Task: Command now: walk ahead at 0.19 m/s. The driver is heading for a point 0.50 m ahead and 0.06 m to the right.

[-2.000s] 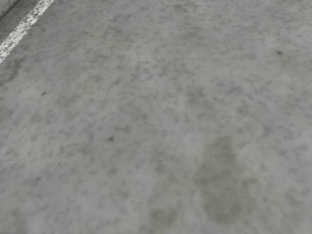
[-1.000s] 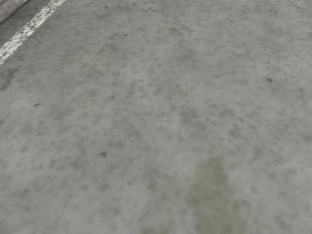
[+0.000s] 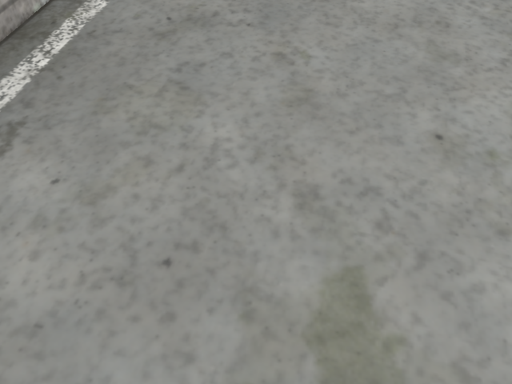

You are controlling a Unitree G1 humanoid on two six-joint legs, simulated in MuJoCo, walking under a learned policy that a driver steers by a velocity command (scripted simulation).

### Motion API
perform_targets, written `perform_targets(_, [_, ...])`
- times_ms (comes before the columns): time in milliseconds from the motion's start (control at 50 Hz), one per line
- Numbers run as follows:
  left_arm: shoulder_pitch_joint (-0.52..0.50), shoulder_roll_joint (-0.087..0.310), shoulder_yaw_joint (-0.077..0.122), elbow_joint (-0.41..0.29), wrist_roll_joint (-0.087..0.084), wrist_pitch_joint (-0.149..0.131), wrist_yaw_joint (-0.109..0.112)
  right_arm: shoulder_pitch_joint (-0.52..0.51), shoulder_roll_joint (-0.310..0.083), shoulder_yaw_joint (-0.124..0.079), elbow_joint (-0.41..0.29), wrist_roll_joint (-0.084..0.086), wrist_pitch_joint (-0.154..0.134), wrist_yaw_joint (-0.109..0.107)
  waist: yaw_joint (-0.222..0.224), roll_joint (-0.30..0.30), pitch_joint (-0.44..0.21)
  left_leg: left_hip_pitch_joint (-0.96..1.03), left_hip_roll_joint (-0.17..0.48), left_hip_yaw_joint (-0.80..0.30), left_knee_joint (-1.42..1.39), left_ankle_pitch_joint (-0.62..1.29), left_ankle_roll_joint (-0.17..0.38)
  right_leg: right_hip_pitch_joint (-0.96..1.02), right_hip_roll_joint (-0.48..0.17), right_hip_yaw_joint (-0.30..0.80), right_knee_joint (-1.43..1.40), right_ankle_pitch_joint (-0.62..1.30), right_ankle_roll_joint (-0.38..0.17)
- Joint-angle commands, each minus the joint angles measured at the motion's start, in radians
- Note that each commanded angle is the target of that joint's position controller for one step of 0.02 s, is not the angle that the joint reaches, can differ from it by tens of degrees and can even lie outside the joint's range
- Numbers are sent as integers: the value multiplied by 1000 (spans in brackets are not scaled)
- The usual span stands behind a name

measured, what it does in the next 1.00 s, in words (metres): walks ahead: right foot, then left foot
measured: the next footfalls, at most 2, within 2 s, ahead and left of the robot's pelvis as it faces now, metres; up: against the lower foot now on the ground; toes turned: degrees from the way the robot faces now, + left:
right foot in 0.22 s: +0.13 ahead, -0.13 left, +0.00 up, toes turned -3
left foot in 0.72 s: +0.48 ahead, +0.00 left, +0.00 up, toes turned +4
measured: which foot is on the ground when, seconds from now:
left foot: down 0.00-0.22, up 0.24-0.70, down 0.72-1.00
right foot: up 0.00-0.20, down 0.22-0.70, up 0.72-1.00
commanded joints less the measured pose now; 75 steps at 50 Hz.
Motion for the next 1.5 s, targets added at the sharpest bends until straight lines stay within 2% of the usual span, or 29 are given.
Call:
perform_targets(20, [-40,52,10,-71,21,-11,-14,157,-158,-44,5,0,8,1,-55,156,201,-111,259,-342,-257,-506,149,-230,34,-80,165,-187,-38])
perform_targets(80, [-115,63,18,-139,22,-45,-29,187,-155,-54,5,-17,-13,6,-69,136,254,-52,350,-424,-284,-364,216,-394,-40,-66,314,-184,-50])
perform_targets(140, [-124,82,33,-181,5,-77,-46,161,-165,-63,-9,-15,-38,10,-42,116,205,3,324,-330,-235,-129,195,-355,-47,-73,228,-145,-58])
perform_targets(200, [95,67,51,-123,-12,-85,-51,63,-167,-64,-41,3,-51,15,88,82,128,-227,229,-171,-85,56,124,107,40,-142,-1,28,-64])
perform_targets(220, [221,104,71,-83,-8,-89,-42,54,-145,-55,-52,0,-63,23,139,-6,66,-336,163,-88,95,132,92,319,8,-71,-48,10,-68])
perform_targets(240, [363,216,98,-69,4,-93,-31,39,-62,-31,-98,5,-73,34,181,-267,-12,-500,26,70,449,-31,29,453,-268,356,-254,-285,-139])
perform_targets(260, [404,225,100,-38,-1,-76,-35,40,-106,-45,-115,-18,-71,42,148,-276,4,-604,-3,50,671,-223,31,401,-379,639,-357,-387,-202])
perform_targets(280, [260,176,84,-78,3,-69,-35,12,-113,-49,-118,-31,-65,50,69,-107,109,-639,80,9,779,-135,48,279,-368,563,-348,-442,-193])
perform_targets(320, [103,143,70,-140,1,-85,-41,-8,-72,-42,-116,-20,-74,66,9,-2,150,-582,139,1,749,40,44,137,-290,357,-368,-190,-169])
perform_targets(360, [115,102,51,-129,0,-104,-37,6,-82,-48,-112,-26,-61,73,-16,-24,117,-545,150,30,713,90,23,140,-227,212,-364,45,-149])
perform_targets(420, [211,100,40,-90,-4,-117,-31,-54,-95,-58,-136,-23,-41,77,-15,-52,102,-609,137,80,687,125,6,206,-199,102,-333,370,-141])
perform_targets(580, [281,101,20,-71,-1,-125,-17,-401,-68,-36,-265,-4,-36,80,35,-83,147,-537,67,187,264,261,7,205,-170,-8,-334,704,-136])
perform_targets(640, [257,129,25,-69,2,-131,-10,-351,-106,-49,-264,-3,-41,66,-11,-94,98,-402,21,195,195,223,63,276,-198,-29,-230,988,-128])
perform_targets(680, [229,143,30,-69,6,-126,-4,-123,-138,-69,-187,-5,-59,50,-100,-96,-10,-202,-23,178,145,222,97,306,-187,-38,34,1145,-111])
perform_targets(700, [208,149,32,-71,-7,-122,-5,12,-152,-79,-142,-18,-72,41,-163,-84,-67,-25,15,148,46,344,112,231,-157,-55,229,1012,-97])
perform_targets(720, [227,107,22,-94,-22,-123,-9,144,-228,-98,-114,-44,-80,34,-181,7,-181,209,229,-52,87,530,154,43,-90,-87,528,587,-83])
perform_targets(740, [419,3,10,-78,-62,-107,-9,132,-287,-109,-120,-44,-75,44,-78,194,-325,446,544,-487,85,933,366,-256,90,-79,930,-352,-48])
perform_targets(760, [329,99,36,-80,-25,-95,-4,73,-259,-111,-132,12,-64,52,-83,9,-298,302,481,-467,5,816,354,-265,47,32,951,-229,-58])
perform_targets(780, [214,93,38,-119,-8,-94,-8,-53,-195,-88,-148,16,-66,50,-46,32,-122,136,438,-330,-52,746,313,-304,8,27,898,-157,-56])
perform_targets(800, [169,87,42,-128,7,-93,-11,-98,-130,-70,-151,10,-71,51,-21,1,-38,16,390,-243,-98,758,269,-284,-20,17,837,-117,-55])
perform_targets(860, [186,35,41,-115,21,-51,-27,-73,-56,-36,-118,3,-86,37,37,22,-3,-161,297,-58,-145,864,187,-133,-40,5,675,-71,-37])
perform_targets(960, [113,31,32,-124,9,-12,-14,-48,-117,-22,-102,-11,-95,36,62,91,-25,-182,235,63,-120,959,133,-79,-26,-46,368,5,-16])
perform_targets(1060, [7,50,24,-127,-1,0,-3,23,-113,-11,-79,-12,-62,25,12,112,-24,-165,253,12,-129,598,119,-42,-34,-60,213,23,-9])
perform_targets(1120, [6,28,11,-112,2,-7,2,6,-104,-7,-81,-7,-46,17,23,74,29,-202,258,-37,-113,336,117,37,-41,-60,15,55,-16])
perform_targets(1160, [49,59,9,-93,9,-28,8,39,-92,-7,-80,-7,-44,14,12,2,36,-243,214,-45,-82,218,58,153,-133,37,-106,261,-20])
perform_targets(1180, [22,99,14,-87,-2,-34,8,131,-52,-6,-65,5,-41,19,-57,-83,53,-240,147,-9,-105,148,32,127,-172,86,-77,357,-54])
perform_targets(1200, [18,61,8,-78,-12,-35,0,125,-46,-4,-45,5,-32,15,-35,-93,63,-148,127,9,-114,119,22,34,-158,73,-96,293,-59])
perform_targets(1260, [19,48,3,-70,-12,-38,2,67,-77,-15,-50,1,-22,12,-19,-68,70,-69,148,1,-90,222,24,0,-116,45,-127,249,-33])
perform_targets(1500, [65,45,0,-33,-10,-38,9,49,-50,-7,-13,5,-14,2,-9,10,57,-45,163,5,-90,256,9,56,-116,41,-142,300,-44])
